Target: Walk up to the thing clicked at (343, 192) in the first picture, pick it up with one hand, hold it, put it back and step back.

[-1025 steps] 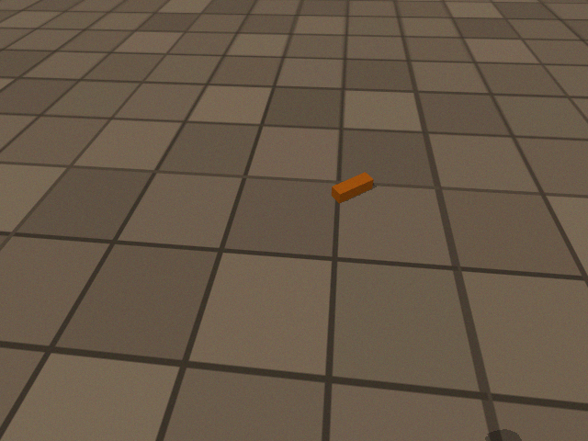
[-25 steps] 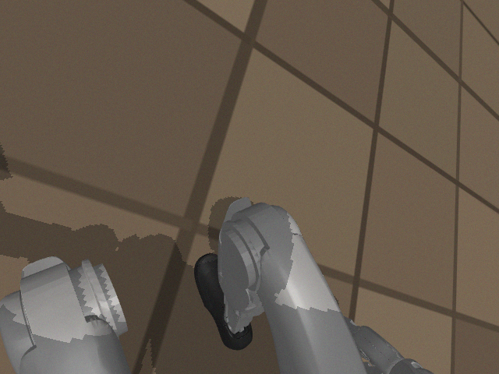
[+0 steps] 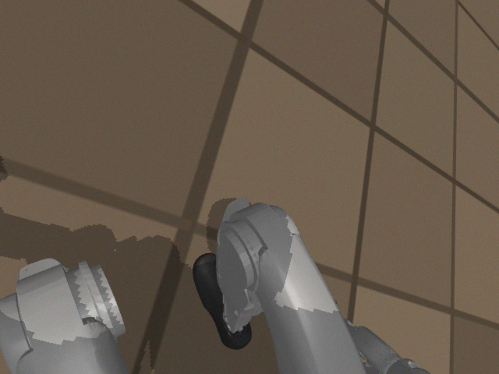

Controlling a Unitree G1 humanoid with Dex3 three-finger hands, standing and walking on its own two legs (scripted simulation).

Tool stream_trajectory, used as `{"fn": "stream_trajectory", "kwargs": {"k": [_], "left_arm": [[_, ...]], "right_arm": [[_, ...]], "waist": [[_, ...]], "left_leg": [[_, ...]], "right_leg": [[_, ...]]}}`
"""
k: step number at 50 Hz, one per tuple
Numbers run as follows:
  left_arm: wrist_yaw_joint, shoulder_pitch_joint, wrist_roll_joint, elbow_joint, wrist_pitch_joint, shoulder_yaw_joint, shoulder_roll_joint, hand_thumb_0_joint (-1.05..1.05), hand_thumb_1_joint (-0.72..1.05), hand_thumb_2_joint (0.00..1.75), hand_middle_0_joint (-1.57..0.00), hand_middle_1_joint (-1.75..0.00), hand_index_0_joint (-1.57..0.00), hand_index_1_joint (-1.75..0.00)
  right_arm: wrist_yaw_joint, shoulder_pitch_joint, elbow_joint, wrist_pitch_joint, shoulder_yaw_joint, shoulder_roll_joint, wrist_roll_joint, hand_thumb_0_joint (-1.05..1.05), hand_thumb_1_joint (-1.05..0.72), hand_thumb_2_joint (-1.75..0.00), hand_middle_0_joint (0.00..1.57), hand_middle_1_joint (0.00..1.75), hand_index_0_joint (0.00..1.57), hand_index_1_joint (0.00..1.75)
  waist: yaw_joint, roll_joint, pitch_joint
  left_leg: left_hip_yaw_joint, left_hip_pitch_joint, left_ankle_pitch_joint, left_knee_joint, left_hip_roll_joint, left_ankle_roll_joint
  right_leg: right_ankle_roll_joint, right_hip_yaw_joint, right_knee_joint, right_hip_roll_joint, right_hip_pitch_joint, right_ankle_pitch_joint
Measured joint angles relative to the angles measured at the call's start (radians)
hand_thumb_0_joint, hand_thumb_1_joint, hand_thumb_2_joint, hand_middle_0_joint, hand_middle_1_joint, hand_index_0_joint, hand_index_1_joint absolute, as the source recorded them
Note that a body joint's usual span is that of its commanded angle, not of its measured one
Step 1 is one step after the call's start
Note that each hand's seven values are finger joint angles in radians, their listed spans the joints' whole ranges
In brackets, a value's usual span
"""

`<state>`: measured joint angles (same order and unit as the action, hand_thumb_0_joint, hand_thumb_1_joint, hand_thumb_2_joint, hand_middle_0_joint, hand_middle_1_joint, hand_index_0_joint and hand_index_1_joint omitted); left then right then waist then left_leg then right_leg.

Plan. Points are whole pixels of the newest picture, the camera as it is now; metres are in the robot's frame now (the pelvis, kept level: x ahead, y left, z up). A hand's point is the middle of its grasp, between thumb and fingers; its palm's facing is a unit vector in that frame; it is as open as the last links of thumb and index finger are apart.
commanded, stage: close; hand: left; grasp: from above
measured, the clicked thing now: out of the picture +0.45 +0.37 -0.27
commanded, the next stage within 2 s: settle in 0.70 s
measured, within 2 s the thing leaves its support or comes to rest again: leaves its support in 1.16 s
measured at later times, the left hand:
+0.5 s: hand out of the picture +0.44 +0.36 -0.25, palm faces -0.44 -0.15 -0.88, open 9.9 cm
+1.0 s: hand out of the picture +0.44 +0.36 -0.25, palm faces -0.44 -0.15 -0.89, open 9.8 cm
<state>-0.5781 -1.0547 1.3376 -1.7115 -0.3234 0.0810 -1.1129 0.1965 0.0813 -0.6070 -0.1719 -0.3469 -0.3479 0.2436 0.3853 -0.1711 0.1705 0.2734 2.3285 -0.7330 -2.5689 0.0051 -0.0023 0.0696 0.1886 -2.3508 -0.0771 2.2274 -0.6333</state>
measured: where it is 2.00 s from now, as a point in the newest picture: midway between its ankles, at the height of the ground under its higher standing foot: (172, 353)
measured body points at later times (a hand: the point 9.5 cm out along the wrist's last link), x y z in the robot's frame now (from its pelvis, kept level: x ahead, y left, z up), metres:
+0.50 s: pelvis +0.00 +0.00 +0.00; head +0.27 +0.16 +0.33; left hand +0.46 +0.36 -0.20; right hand +0.08 -0.25 -0.04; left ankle +0.06 +0.12 -0.27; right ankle +0.13 -0.12 -0.27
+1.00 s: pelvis +0.00 +0.00 +0.00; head +0.27 +0.16 +0.33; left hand +0.46 +0.36 -0.19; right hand +0.07 -0.25 -0.04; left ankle +0.06 +0.12 -0.27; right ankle +0.13 -0.12 -0.27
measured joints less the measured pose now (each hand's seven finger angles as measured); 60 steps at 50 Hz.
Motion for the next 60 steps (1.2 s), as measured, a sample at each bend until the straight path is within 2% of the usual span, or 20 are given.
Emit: {"fn": "stream_trajectory", "kwargs": {"k": [4,8,18,44,53,60], "left_arm": [[0.007,-0.004,0.005,0.014,0.003,0.001,-0.003,0.00,0.00,0.68,-0.38,-0.89,-0.44,-0.84],[0.001,-0.006,-0.004,0.004,0.010,0.000,-0.006,0.00,0.05,0.64,-0.42,-0.86,-0.48,-0.81],[0.023,0.001,-0.001,0.026,0.011,0.004,-0.002,0.00,0.08,0.53,-0.49,-0.80,-0.56,-0.73],[0.010,-0.011,0.002,0.009,0.001,0.002,-0.019,-0.01,0.04,0.54,-0.59,-0.71,-0.65,-0.62],[0.048,0.018,0.007,0.066,0.020,0.031,0.006,-0.01,0.03,0.54,-0.61,-0.69,-0.67,-0.60],[0.100,0.069,-0.008,0.189,0.040,0.045,0.054,-0.01,0.06,0.48,-0.64,-0.65,-0.69,-0.57]], "right_arm": [[-0.004,0.002,0.007,-0.001,0.002,0.001,0.000,0.00,-0.90,-0.90,0.20,0.30,0.20,0.30],[-0.003,0.000,0.009,0.000,-0.003,0.001,0.000,0.00,-0.90,-0.90,0.20,0.30,0.20,0.30],[-0.001,0.009,0.013,0.006,-0.004,0.004,-0.001,0.00,-0.90,-0.90,0.20,0.30,0.20,0.30],[-0.016,0.005,0.024,0.018,-0.022,0.004,0.009,0.00,-0.90,-0.90,0.20,0.30,0.20,0.30],[-0.011,0.021,0.020,0.020,0.003,0.005,0.000,0.00,-0.91,-0.90,0.20,0.30,0.20,0.30],[0.001,0.039,0.013,0.020,0.050,0.002,-0.020,0.00,-0.91,-0.90,0.20,0.30,0.20,0.30]], "waist": [[0.000,-0.002,0.005],[0.004,-0.003,0.004],[0.000,0.001,-0.002],[0.005,-0.001,0.005],[-0.004,0.007,-0.014],[-0.032,0.024,-0.040]], "left_leg": [[-0.002,0.000,0.001,0.000,0.000,0.003],[-0.001,0.002,0.002,-0.001,0.001,0.005],[0.000,0.001,-0.001,0.002,0.001,0.005],[0.003,-0.002,0.002,0.006,-0.001,0.006],[0.001,0.005,0.000,0.011,0.002,0.004],[-0.008,0.012,0.001,0.020,0.006,0.000]], "right_leg": [[0.000,-0.001,0.001,0.000,-0.001,0.000],[0.000,0.000,0.002,0.000,-0.002,0.000],[-0.002,0.002,0.007,0.002,-0.005,-0.003],[-0.001,0.005,0.013,0.001,-0.009,0.002],[-0.008,0.004,0.015,0.005,-0.003,-0.004],[-0.014,-0.002,0.013,0.013,0.006,-0.010]]}}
